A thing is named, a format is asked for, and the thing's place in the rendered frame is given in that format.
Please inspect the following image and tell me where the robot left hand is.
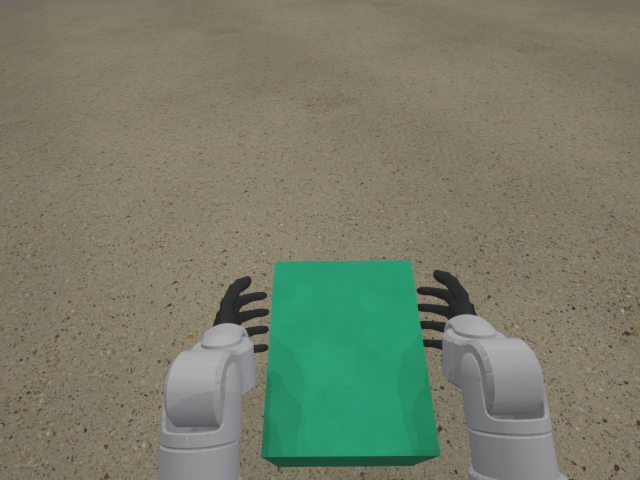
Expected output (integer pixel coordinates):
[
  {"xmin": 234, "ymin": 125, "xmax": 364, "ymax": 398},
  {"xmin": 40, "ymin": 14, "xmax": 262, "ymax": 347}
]
[{"xmin": 213, "ymin": 276, "xmax": 269, "ymax": 353}]

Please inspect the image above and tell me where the right robot forearm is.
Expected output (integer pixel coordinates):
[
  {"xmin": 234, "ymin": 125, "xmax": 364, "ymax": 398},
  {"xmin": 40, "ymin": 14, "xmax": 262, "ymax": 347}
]
[{"xmin": 442, "ymin": 314, "xmax": 568, "ymax": 480}]

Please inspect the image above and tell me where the robot right hand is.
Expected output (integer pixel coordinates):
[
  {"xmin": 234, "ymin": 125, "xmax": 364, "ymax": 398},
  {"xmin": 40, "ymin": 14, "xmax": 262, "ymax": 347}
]
[{"xmin": 417, "ymin": 270, "xmax": 477, "ymax": 350}]

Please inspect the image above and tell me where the left robot forearm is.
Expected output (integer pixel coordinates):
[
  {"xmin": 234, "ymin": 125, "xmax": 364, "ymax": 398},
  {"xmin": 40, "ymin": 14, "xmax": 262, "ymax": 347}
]
[{"xmin": 157, "ymin": 323, "xmax": 256, "ymax": 480}]

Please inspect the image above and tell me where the carton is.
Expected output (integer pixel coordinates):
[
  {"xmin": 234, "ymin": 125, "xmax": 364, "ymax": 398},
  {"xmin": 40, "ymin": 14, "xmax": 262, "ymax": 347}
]
[{"xmin": 261, "ymin": 260, "xmax": 441, "ymax": 467}]

